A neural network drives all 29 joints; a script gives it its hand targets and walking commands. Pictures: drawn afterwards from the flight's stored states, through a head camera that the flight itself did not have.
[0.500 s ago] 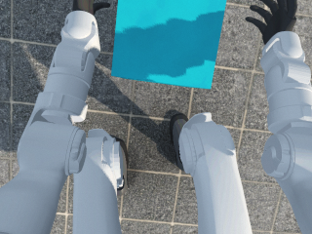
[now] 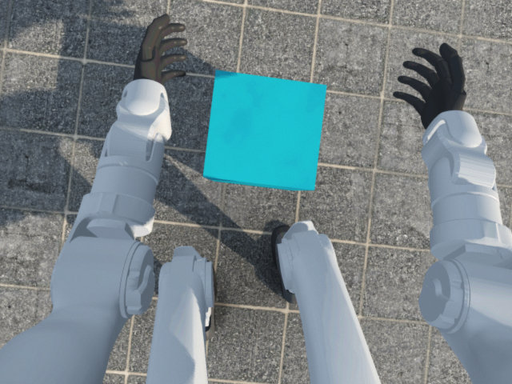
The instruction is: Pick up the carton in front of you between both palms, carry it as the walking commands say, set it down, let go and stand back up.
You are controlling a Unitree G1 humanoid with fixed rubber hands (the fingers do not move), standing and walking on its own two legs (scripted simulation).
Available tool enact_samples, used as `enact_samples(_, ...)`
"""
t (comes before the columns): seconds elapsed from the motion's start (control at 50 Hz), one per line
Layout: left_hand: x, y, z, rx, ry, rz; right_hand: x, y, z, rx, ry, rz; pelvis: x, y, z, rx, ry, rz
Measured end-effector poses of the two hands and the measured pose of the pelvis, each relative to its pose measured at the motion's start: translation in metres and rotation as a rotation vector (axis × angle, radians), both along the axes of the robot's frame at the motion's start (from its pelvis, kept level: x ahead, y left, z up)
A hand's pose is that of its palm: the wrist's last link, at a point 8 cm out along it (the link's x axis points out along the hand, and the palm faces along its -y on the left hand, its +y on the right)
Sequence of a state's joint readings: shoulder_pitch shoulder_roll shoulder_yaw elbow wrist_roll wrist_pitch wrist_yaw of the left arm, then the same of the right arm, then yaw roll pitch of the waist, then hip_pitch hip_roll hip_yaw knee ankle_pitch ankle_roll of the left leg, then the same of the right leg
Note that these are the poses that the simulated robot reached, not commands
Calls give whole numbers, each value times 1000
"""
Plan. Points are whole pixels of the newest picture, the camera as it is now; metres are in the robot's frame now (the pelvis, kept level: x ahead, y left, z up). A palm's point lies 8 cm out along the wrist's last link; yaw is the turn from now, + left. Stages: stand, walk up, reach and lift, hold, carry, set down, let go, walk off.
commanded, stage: set down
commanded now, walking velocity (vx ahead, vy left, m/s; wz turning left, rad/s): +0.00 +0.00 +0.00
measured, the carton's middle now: (260, 141) +0.47 -0.09 -0.39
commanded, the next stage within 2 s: let go in 0.32 s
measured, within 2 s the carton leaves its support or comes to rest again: neither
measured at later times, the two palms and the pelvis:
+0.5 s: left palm (90, 50) +0.51 +0.08 +0.03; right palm out of the picture +0.42 -0.31 +0.03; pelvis +0.03 -0.01 +0.13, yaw +0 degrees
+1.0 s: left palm out of the picture +0.36 +0.16 +0.15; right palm out of the picture +0.28 -0.27 +0.16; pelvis +0.10 -0.02 +0.24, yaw -3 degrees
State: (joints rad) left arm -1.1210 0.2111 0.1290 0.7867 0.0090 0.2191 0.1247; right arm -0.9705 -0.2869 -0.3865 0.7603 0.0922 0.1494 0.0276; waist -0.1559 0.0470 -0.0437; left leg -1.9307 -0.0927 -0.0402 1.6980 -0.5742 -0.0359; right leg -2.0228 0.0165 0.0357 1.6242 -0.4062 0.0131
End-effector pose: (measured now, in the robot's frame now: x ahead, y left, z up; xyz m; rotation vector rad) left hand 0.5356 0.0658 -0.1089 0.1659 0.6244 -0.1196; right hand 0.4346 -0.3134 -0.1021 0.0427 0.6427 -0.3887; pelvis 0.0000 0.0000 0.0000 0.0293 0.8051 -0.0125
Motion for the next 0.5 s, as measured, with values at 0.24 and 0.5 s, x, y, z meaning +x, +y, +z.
enact_samples(0.24, 2, 0, 80, 9, 7, -1, -1, -2, 77, 13, -11, 10, 16, 0, 67, 3, -12, -18)
enact_samples(0.5, -24, 17, 141, 53, 28, 54, -12, 4, 135, -17, 43, 115, 35, -12, 134, 10, -64, -17)
